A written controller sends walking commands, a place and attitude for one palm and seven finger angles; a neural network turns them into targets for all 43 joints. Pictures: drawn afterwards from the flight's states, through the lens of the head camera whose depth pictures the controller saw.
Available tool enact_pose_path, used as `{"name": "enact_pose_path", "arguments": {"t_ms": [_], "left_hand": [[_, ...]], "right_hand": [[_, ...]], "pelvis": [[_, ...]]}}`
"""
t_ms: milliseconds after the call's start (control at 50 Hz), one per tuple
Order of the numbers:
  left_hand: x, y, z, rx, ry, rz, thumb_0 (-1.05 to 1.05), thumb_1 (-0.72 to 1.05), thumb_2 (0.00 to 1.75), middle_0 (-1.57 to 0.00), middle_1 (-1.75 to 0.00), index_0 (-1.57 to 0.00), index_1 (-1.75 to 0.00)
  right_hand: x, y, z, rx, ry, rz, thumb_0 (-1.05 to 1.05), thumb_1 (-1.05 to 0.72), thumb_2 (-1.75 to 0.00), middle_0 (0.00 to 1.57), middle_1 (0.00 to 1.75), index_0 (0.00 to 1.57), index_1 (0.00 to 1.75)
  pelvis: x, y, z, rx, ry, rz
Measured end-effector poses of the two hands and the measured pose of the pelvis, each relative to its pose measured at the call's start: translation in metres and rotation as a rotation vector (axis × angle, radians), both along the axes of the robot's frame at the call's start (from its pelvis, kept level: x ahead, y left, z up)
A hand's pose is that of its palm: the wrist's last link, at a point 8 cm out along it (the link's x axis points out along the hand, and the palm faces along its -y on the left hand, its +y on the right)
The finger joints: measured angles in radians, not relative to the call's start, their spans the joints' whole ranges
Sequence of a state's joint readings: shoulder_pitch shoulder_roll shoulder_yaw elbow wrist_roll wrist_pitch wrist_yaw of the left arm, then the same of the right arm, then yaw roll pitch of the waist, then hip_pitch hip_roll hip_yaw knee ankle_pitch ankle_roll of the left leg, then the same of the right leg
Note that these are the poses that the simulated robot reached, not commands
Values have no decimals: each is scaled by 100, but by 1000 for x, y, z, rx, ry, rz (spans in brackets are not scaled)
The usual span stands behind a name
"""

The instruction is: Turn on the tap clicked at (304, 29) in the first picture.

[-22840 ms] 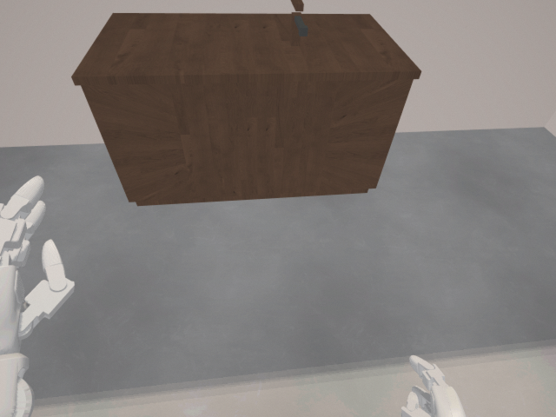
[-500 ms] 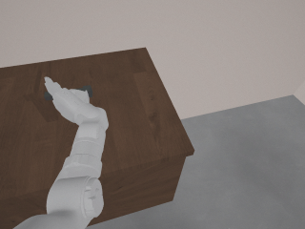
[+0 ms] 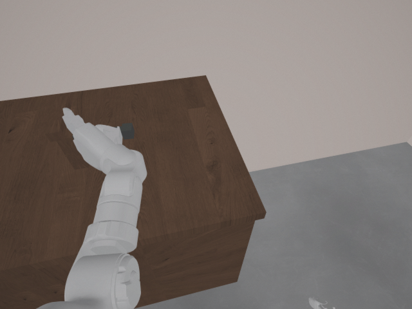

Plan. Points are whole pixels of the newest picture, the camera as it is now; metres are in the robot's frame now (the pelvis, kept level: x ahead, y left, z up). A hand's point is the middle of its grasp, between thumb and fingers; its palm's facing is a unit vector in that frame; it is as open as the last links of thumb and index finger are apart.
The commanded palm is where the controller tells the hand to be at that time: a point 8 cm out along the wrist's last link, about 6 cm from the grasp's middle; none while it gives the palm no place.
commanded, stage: lift the hand up off the lever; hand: left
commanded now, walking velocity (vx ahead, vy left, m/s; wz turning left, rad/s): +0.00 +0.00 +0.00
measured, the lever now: (128, 131) +0.51 +0.21 +0.06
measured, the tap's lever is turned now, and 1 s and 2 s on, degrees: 84 84 84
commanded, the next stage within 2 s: draw the hand back beside the body in 0.18 s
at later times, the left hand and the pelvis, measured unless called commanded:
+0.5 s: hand (130, 133) +0.40 +0.16 +0.15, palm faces +0.40 -0.91 -0.07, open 7.8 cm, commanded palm +0.33 +0.22 +0.15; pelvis +0.00 +0.00 +0.01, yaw -3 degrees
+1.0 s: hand (83, 186) +0.28 +0.21 +0.15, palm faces +0.21 -0.95 -0.23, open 7.6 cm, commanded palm +0.24 +0.26 +0.17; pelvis -0.01 +0.02 +0.02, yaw -3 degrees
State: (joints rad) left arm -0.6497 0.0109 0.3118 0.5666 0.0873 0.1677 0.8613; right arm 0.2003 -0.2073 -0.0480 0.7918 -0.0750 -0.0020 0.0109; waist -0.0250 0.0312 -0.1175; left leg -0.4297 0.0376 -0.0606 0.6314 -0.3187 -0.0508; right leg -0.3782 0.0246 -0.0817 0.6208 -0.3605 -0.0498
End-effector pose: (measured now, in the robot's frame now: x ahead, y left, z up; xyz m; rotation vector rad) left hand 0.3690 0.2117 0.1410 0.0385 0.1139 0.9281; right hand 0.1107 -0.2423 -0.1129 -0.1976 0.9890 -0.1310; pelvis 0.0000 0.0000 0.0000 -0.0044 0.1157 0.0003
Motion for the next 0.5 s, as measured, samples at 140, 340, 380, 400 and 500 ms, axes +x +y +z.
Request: {"name": "enact_pose_path", "arguments": {"t_ms": [140, 340, 380, 400, 500], "left_hand": [[-7, 3, 3, -1, 16, -8, 1, 90, 90, -15, -15, -15, -15], [0, -2, 1, 24, 8, -90, 2, 90, 90, -14, -15, -15, -15], [3, -6, 6, 53, -21, -207, 2, 90, 90, -14, -15, -15, -15], [4, -7, 8, 64, -35, -263, 2, 90, 90, -14, -15, -15, -15], [-9, -10, 15, 54, -93, -522, 1, 90, 90, -15, -16, -16, -16]], "right_hand": [[9, 2, 5, 0, -35, 12, 1, -91, -90, 20, 30, 20, 30], [-2, 5, 2, -1, -14, -3, 1, -91, -90, 20, 30, 20, 30], [-8, 4, 3, -2, -13, -36, 1, -91, -90, 20, 30, 20, 30], [-11, 3, 3, -2, -14, -55, 1, -91, -90, 20, 30, 20, 30], [-24, -1, 9, -5, -35, -132, 1, -91, -90, 20, 30, 20, 30]], "pelvis": [[-4, -1, 1, 1, -12, 5], [-10, 0, 1, 3, -6, -2], [-10, 0, 2, 6, -15, -15], [-9, 1, 3, 7, -22, -22], [-4, 4, 8, 7, -68, -54]]}}
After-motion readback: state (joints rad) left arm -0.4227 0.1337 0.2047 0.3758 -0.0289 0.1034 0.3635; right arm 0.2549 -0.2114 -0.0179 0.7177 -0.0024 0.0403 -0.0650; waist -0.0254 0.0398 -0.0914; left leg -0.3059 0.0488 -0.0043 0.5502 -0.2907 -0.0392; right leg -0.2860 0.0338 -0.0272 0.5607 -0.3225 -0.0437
